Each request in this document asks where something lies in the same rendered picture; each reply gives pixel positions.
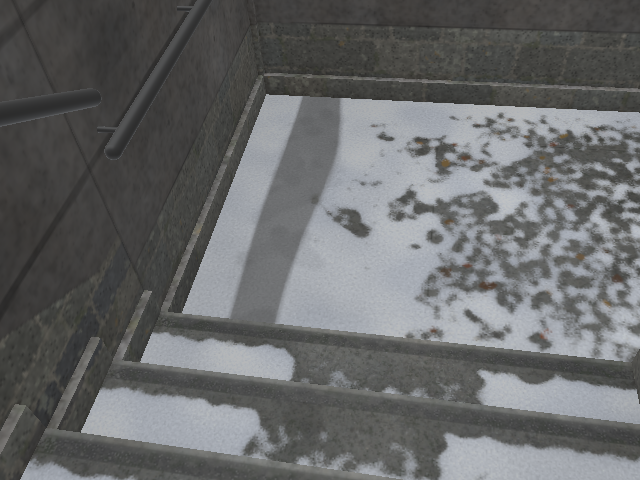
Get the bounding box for stairs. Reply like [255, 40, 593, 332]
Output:
[20, 311, 640, 480]

